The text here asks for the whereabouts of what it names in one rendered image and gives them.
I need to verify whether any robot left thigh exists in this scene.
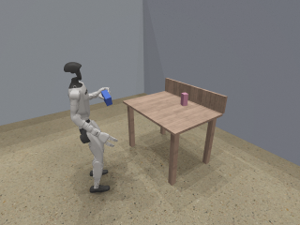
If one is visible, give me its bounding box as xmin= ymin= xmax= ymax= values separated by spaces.
xmin=91 ymin=120 xmax=104 ymax=150

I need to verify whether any right robot upper arm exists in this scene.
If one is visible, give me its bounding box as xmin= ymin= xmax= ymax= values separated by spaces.
xmin=68 ymin=89 xmax=82 ymax=122

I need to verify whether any robot thigh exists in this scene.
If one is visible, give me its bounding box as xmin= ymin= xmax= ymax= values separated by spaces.
xmin=91 ymin=120 xmax=104 ymax=150
xmin=80 ymin=129 xmax=104 ymax=166

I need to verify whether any robot right forearm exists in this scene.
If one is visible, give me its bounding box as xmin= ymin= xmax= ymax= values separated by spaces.
xmin=72 ymin=115 xmax=101 ymax=137

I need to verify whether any right robot hand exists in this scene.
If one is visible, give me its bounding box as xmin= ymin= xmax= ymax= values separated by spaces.
xmin=97 ymin=132 xmax=118 ymax=147

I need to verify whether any robot left forearm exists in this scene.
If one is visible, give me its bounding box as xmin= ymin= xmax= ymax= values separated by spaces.
xmin=88 ymin=91 xmax=99 ymax=100

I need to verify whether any left robot hand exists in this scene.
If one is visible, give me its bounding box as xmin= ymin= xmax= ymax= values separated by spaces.
xmin=97 ymin=87 xmax=111 ymax=99

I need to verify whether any sponge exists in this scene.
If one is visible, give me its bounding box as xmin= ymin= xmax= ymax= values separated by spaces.
xmin=101 ymin=89 xmax=113 ymax=106

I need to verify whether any robot right thigh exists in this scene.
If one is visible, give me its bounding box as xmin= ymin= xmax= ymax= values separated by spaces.
xmin=80 ymin=129 xmax=104 ymax=166

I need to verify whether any table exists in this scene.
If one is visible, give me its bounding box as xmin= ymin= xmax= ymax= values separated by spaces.
xmin=123 ymin=78 xmax=228 ymax=185

